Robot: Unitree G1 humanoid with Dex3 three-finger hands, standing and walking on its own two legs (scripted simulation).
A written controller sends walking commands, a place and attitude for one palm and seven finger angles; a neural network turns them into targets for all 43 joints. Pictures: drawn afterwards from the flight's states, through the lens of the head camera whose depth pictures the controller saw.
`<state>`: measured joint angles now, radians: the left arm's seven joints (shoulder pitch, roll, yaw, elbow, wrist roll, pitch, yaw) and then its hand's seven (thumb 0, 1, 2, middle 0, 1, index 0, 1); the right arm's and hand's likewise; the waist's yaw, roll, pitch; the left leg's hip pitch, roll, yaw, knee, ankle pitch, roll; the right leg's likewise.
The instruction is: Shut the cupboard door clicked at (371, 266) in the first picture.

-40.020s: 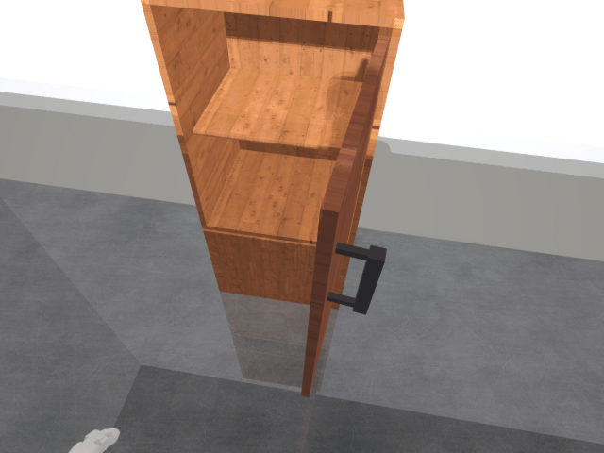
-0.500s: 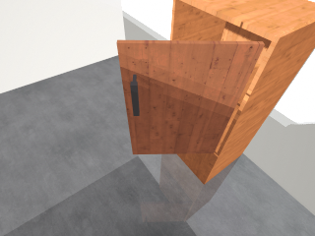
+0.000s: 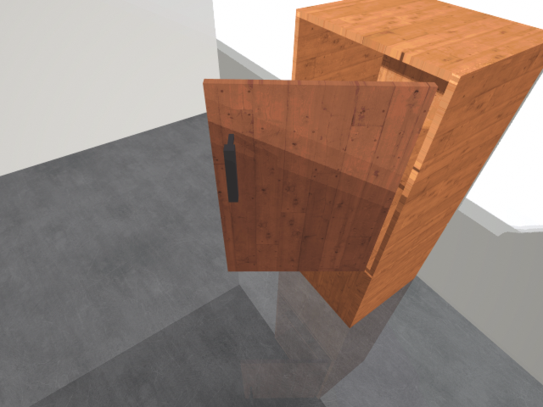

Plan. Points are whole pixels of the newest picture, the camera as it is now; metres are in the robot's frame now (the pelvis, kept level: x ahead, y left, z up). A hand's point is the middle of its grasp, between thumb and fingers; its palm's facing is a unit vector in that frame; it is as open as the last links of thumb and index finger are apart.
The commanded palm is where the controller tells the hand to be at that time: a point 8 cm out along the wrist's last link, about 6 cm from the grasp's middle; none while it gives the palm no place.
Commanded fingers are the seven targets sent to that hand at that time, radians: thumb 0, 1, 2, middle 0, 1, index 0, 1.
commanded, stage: shuffle to correct the standing spot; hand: left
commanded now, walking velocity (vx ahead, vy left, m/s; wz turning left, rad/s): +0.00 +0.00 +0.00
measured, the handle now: (232, 168) +0.55 +0.12 +0.05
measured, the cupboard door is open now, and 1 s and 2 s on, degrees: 56 56 56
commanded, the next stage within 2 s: come to a stop and stand still in 1.04 s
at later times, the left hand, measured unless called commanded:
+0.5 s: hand out of the picture -0.02 +0.14 -0.18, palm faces +0.06 -0.99 -0.15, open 7.4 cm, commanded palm none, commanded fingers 0.00 0.90 0.90 -0.20 -0.30 -0.20 -0.30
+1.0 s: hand out of the picture +0.14 +0.13 -0.18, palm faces +0.04 -0.99 -0.16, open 7.3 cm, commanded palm none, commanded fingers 0.00 0.90 0.90 -0.20 -0.30 -0.20 -0.30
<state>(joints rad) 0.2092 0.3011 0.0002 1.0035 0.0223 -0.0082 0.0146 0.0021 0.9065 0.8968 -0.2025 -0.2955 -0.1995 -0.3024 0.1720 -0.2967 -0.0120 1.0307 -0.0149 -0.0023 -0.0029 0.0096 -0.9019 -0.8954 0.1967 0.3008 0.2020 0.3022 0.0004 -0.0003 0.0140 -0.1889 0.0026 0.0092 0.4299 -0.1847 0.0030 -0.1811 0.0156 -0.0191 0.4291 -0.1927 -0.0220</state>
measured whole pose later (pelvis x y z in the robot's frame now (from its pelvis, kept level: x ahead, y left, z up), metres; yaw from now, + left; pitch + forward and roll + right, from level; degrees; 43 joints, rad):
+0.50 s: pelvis +0.04 -0.02 -0.01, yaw +1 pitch -1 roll -1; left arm 0.44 0.14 0.02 1.08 0.03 0.02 0.01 0.00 0.91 0.90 -0.20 -0.30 -0.20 -0.30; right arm 0.35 -0.12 -0.03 1.13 -0.01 0.01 -0.04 0.01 -0.90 -0.89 0.20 0.30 0.20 0.30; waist 0.00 -0.01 0.02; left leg -0.23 0.03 -0.01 0.54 -0.30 0.00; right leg -0.20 0.04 -0.05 0.50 -0.29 -0.05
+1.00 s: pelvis +0.10 -0.05 +0.00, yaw +0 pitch -1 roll -2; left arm 0.26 0.20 0.08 0.98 0.04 0.06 0.00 0.01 0.93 0.90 -0.20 -0.29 -0.20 -0.30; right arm 0.33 -0.10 -0.04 1.08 -0.03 -0.02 -0.05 0.01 -0.91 -0.90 0.20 0.30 0.20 0.30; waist -0.02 -0.05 0.03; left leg -0.15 0.09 0.14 0.44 -0.26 0.00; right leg -0.47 -0.10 -0.01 0.87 -0.24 0.04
